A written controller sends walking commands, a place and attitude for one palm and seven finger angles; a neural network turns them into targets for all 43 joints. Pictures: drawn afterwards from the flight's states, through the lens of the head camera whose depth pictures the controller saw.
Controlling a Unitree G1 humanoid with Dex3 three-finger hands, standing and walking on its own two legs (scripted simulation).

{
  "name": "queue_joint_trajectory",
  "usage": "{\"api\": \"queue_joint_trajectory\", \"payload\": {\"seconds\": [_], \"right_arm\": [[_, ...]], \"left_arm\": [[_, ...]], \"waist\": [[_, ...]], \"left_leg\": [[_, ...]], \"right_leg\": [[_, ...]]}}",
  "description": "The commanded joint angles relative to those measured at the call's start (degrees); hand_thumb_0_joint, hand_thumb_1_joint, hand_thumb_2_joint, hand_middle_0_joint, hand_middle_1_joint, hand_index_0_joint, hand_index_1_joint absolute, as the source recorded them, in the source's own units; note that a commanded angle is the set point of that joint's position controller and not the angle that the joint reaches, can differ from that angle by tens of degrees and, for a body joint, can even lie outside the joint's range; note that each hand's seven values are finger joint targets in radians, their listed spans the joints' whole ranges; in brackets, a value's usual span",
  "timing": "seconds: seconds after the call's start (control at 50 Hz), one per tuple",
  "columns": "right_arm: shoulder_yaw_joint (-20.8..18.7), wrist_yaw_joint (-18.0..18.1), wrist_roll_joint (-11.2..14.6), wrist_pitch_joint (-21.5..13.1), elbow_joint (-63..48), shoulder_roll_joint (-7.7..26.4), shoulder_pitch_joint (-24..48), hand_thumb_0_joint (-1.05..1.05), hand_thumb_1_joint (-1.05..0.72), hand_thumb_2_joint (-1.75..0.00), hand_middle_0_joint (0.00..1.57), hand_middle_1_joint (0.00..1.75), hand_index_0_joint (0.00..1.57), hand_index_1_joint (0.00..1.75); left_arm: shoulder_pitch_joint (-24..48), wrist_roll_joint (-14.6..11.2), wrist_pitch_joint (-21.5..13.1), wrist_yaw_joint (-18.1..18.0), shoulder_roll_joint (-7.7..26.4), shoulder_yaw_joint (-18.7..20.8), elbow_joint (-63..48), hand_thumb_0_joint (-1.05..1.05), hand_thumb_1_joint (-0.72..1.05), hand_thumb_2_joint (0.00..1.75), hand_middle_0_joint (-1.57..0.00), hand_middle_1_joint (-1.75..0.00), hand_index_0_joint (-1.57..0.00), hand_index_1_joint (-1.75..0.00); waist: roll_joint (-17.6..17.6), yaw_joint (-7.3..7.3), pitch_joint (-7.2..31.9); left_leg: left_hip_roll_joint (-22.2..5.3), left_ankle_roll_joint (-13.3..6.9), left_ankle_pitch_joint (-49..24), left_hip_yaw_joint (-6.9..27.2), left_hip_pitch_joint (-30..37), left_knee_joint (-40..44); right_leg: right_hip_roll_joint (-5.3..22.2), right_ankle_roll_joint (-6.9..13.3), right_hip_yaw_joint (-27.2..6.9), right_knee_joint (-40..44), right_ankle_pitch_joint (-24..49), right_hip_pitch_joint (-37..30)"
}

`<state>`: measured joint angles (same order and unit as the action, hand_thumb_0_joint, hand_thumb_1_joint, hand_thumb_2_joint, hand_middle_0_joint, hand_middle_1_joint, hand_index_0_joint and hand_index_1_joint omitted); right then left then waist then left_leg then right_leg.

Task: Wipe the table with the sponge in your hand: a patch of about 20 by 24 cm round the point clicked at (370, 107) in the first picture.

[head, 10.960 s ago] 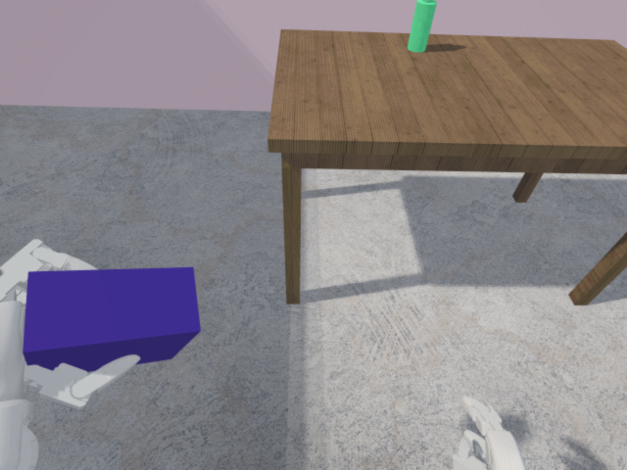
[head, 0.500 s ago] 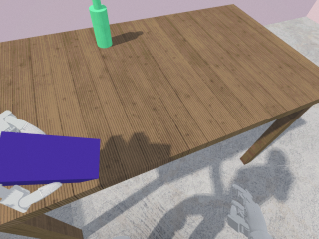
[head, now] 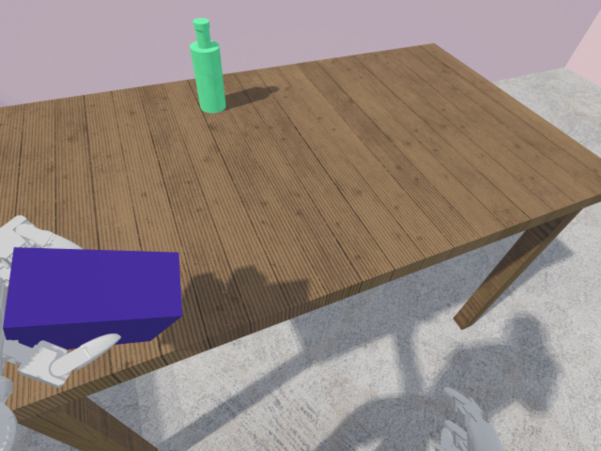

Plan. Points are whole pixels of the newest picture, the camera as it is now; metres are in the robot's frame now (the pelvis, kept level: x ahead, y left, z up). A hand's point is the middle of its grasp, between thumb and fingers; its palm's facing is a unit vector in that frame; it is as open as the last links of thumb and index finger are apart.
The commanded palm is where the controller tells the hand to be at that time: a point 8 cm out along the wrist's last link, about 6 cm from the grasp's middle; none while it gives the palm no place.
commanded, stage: come to a stop and stand still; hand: left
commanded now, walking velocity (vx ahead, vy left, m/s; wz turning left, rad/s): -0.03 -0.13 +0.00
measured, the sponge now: (120, 302) +0.24 +0.20 +0.13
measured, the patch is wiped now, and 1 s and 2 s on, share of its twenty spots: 0.00 0.00 0.00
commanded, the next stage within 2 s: look again from close up in 0.74 s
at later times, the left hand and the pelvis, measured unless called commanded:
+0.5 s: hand (18, 252) +0.24 +0.27 +0.20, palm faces +0.49 -0.76 -0.42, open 10.6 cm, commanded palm +0.15 +0.27 +0.18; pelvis -0.02 +0.00 +0.00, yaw -1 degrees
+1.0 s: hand (33, 310) +0.21 +0.26 +0.16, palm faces +0.37 -0.85 -0.36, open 10.6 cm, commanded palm +0.15 +0.30 +0.18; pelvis -0.02 +0.02 +0.00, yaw -2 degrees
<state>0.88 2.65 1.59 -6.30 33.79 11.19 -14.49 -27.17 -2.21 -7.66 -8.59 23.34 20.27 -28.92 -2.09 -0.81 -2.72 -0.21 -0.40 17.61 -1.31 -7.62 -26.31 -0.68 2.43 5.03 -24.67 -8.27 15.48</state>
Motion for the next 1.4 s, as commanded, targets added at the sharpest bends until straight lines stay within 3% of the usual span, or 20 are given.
{"api": "queue_joint_trajectory", "payload": {"seconds": [0.0, 0.28, 0.3, 0.32, 0.34, 0.42, 0.5, 0.52, 0.56, 0.6, 0.62, 0.64, 0.68, 0.72, 0.8, 0.88, 1.0, 1.02, 1.12, 1.38], "right_arm": [[-3.5, -0.7, 0.1, -3.5, -9.6, 7.5, 6.4, 0.00, -0.90, -0.90, 0.20, 0.30, 0.20, 0.30], [-3.0, -0.1, 0.0, -2.5, -10.0, 7.3, 7.1, 0.00, -0.90, -0.90, 0.20, 0.30, 0.20, 0.30], [-2.9, 0.5, -3.2, -5.8, -5.7, 7.9, -3.7, 0.00, -0.90, -0.90, 0.20, 0.30, 0.20, 0.30], [-2.3, -0.7, 0.2, -5.6, -3.9, 4.6, 4.7, 0.00, -0.90, -0.90, 0.20, 0.30, 0.20, 0.30], [-3.1, -1.6, -1.4, -5.7, -5.5, 5.7, 4.0, 0.00, -0.90, -0.90, 0.20, 0.30, 0.20, 0.30], [-3.4, -4.6, 0.4, -6.1, -8.5, 6.3, 5.0, 0.00, -0.90, -0.90, 0.20, 0.30, 0.20, 0.30], [-3.1, -4.4, 0.5, -5.2, -9.7, 6.8, 6.4, 0.00, -0.90, -0.90, 0.20, 0.30, 0.20, 0.30], [-2.9, -3.8, 0.6, -4.8, -9.0, 7.0, 7.9, 0.00, -0.90, -0.90, 0.20, 0.30, 0.20, 0.30], [-2.6, -2.3, 0.2, -4.5, -10.4, 6.6, 8.4, 0.00, -0.90, -0.90, 0.20, 0.30, 0.20, 0.30], [-2.4, -1.3, -0.2, -4.4, -10.4, 6.6, 8.1, 0.00, -0.90, -0.90, 0.20, 0.30, 0.20, 0.30], [-2.2, -1.0, -0.3, -4.3, -10.1, 7.2, 8.4, 0.00, -0.90, -0.90, 0.20, 0.30, 0.20, 0.30], [-2.1, -0.8, -0.5, -4.4, -10.1, 6.8, 7.7, 0.00, -0.90, -0.90, 0.20, 0.30, 0.20, 0.30], [-1.9, -1.0, -0.6, -5.5, -10.1, 7.0, 7.1, 0.00, -0.90, -0.90, 0.20, 0.30, 0.20, 0.30], [-1.6, -1.3, -0.6, -6.8, -10.0, 6.9, 7.7, 0.00, -0.90, -0.90, 0.20, 0.30, 0.20, 0.30], [-2.1, -1.7, -1.0, -8.1, -8.7, 7.5, 5.8, 0.00, -0.90, -0.90, 0.20, 0.30, 0.20, 0.30], [-2.3, -1.7, -0.7, -7.0, -8.1, 7.9, 5.4, 0.00, -0.90, -0.90, 0.20, 0.30, 0.20, 0.30], [-1.9, -1.4, -0.7, -5.7, -9.5, 7.3, 6.3, 0.00, -0.90, -0.90, 0.20, 0.30, 0.20, 0.30], [-1.7, -1.4, -0.6, -5.8, -9.6, 7.3, 7.7, 0.00, -0.90, -0.90, 0.20, 0.30, 0.20, 0.30], [-1.7, -1.9, -1.0, -6.7, -10.4, 7.1, 8.1, 0.00, -0.90, -0.90, 0.20, 0.30, 0.20, 0.30], [-2.8, -2.2, -0.9, -4.1, -10.0, 7.5, 6.5, 0.00, -0.90, -0.90, 0.20, 0.30, 0.20, 0.30]], "left_arm": [[4.3, -0.8, -4.8, -0.4, 7.4, 6.2, -12.4, 0.00, 0.10, 1.30, -1.20, -1.60, -1.20, -1.60], [8.0, -1.1, -5.0, -0.6, 6.7, 5.1, -13.3, 0.00, 0.10, 1.30, -1.20, -1.60, -1.20, -1.60], [63.9, 9.3, -10.1, 0.4, 51.4, 37.2, -21.6, 0.00, 0.10, 1.30, -1.20, -1.60, -1.20, -1.60], [51.4, 2.8, -8.0, 1.6, 29.2, 23.0, -2.0, 0.00, 0.10, 1.30, -1.20, -1.60, -1.20, -1.60], [35.7, 1.8, -7.5, 2.2, 19.5, 16.8, 0.6, 0.00, 0.10, 1.30, -1.20, -1.60, -1.20, -1.60], [8.9, -1.6, -7.6, 5.0, -0.4, 0.3, 1.6, 0.00, 0.10, 1.30, -1.20, -1.60, -1.20, -1.60], [3.0, -0.7, -6.5, 3.8, 5.7, 4.4, -6.9, 0.00, 0.10, 1.30, -1.20, -1.60, -1.20, -1.60], [1.5, -0.7, -6.1, 2.6, 10.0, 9.3, -5.8, 0.00, 0.10, 1.30, -1.20, -1.60, -1.20, -1.60], [4.6, -0.8, -6.4, 2.3, 11.8, 12.2, -6.6, 0.00, 0.10, 1.30, -1.20, -1.60, -1.20, -1.60], [6.9, -1.1, -7.1, 2.3, 11.8, 12.7, -8.2, 0.00, 0.10, 1.30, -1.20, -1.60, -1.20, -1.60], [9.6, -0.8, -7.4, 1.5, 15.4, 14.9, -11.9, 0.00, 0.10, 1.30, -1.20, -1.60, -1.20, -1.60], [9.3, -1.0, -7.8, 1.7, 11.6, 11.6, -11.2, 0.00, 0.10, 1.30, -1.20, -1.60, -1.20, -1.60], [11.4, -0.7, -8.3, 1.6, 12.1, 10.8, -13.4, 0.00, 0.10, 1.30, -1.20, -1.60, -1.20, -1.60], [13.0, -0.4, -8.6, 1.8, 11.7, 9.6, -15.0, 0.00, 0.10, 1.30, -1.20, -1.60, -1.20, -1.60], [10.6, -0.3, -8.6, 2.1, 6.8, 5.2, -10.3, 0.00, 0.10, 1.30, -1.20, -1.60, -1.20, -1.60], [8.5, -0.1, -7.2, 2.4, 4.6, 3.6, -3.2, 0.00, 0.10, 1.30, -1.20, -1.60, -1.20, -1.60], [12.6, 0.4, -7.2, 2.5, 6.3, 4.7, -4.8, 0.00, 0.10, 1.30, -1.20, -1.60, -1.20, -1.60], [14.8, 0.5, -7.4, 2.4, 8.2, 6.1, -7.7, 0.00, 0.10, 1.30, -1.20, -1.60, -1.20, -1.60], [16.0, 0.7, -8.2, 2.2, 8.9, 6.0, -14.1, 0.00, 0.10, 1.30, -1.20, -1.60, -1.20, -1.60], [8.9, 0.0, -7.9, 2.7, 6.1, 5.1, -8.4, 0.00, 0.10, 1.30, -1.20, -1.60, -1.20, -1.60]], "waist": [[7.5, 0.93, 6.2], [5.9, 1.02, 5.6], [-1.2, 2.37, 0.3], [14.0, 1.89, 7.4], [13.9, 2.24, 8.8], [8.3, 3.08, 13.7], [-6.8, 3.53, 10.7], [-7.9, 3.54, 11.0], [-11.4, 3.14, 9.0], [-4.7, 2.36, 7.3], [2.6, 2.10, 7.4], [8.4, 1.93, 7.2], [15.0, 2.55, 7.9], [14.4, 2.71, 8.1], [3.8, 2.84, 8.4], [-0.6, 2.64, 4.6], [1.6, 2.62, 3.9], [5.2, 2.46, 4.0], [9.1, 2.60, 7.4], [5.9, 2.53, 7.2]], "left_leg": [[-8.6, -0.7, -15.7, 7.7, -9.6, 6.2], [-6.4, -1.1, -5.2, 6.3, -7.5, 7.7], [-5.2, -1.7, -14.9, 0.3, -14.0, -1.0], [-8.3, -0.7, -19.5, 2.4, -5.0, -0.6], [-6.5, 1.5, -22.5, 3.3, -2.6, 2.2], [-2.3, -0.1, -9.0, -0.9, -4.9, 1.3], [-2.5, -0.8, -3.1, -0.2, -8.4, 3.2], [-2.7, -0.8, -2.6, -0.4, -6.5, 3.8], [-2.2, -0.7, -2.5, 0.7, -8.0, 3.3], [-2.1, -1.0, -1.6, 1.3, -7.5, 3.9], [-2.6, -1.2, -2.3, 1.4, -6.4, 4.9], [-3.2, -1.4, -2.5, 1.5, -7.9, 5.6], [-3.2, -1.2, -3.0, 1.1, -10.0, 5.7], [-2.5, -0.9, -4.1, 0.6, -8.6, 4.7], [-2.1, -0.5, -5.0, 0.7, -6.7, 3.9], [-2.8, -0.6, -2.4, 1.5, -8.4, 6.1], [-3.5, -0.9, -1.0, 2.2, -10.7, 8.8], [-3.3, -0.9, -1.0, 1.8, -10.3, 9.2], [-2.8, -0.5, -7.0, 2.0, -9.7, 8.3], [-4.5, 3.6, -21.3, 3.2, -6.8, 7.4]], "right_leg": [[4.9, 0.0, -5.9, 0.7, 8.4, -14.9], [5.9, -0.3, -9.1, 5.3, 2.7, -12.4], [2.8, -4.7, -7.5, 2.4, 4.3, -7.9], [9.0, 2.4, -5.3, -1.3, 4.2, -4.0], [5.8, 2.4, -7.1, -3.7, 10.8, -6.6], [6.3, -1.9, -9.2, 0.0, 12.1, -14.7], [5.3, -3.1, -8.2, 4.9, -0.4, -14.4], [4.9, -2.5, -7.6, 5.3, -2.7, -12.7], [5.8, -1.8, -7.6, 6.3, -5.6, -10.7], [6.2, -1.3, -9.4, 6.8, -7.6, -8.2], [5.6, -1.1, -9.7, 5.3, -6.4, -7.4], [5.5, -1.0, -8.9, 3.7, -4.1, -9.0], [4.9, -1.0, -8.7, 1.7, 1.3, -12.6], [4.9, -1.0, -8.7, 2.1, 3.6, -12.5], [5.0, -1.2, -8.7, 4.0, 3.1, -12.1], [4.2, -1.8, -8.1, 5.3, -2.3, -9.3], [3.4, -2.1, -7.3, 4.0, -1.8, -10.7], [2.9, -2.0, -7.2, 3.5, -0.9, -10.7], [2.7, -1.7, -6.0, 0.7, 7.6, -15.5], [2.3, -1.8, -3.3, -1.2, 12.2, -13.8]]}}
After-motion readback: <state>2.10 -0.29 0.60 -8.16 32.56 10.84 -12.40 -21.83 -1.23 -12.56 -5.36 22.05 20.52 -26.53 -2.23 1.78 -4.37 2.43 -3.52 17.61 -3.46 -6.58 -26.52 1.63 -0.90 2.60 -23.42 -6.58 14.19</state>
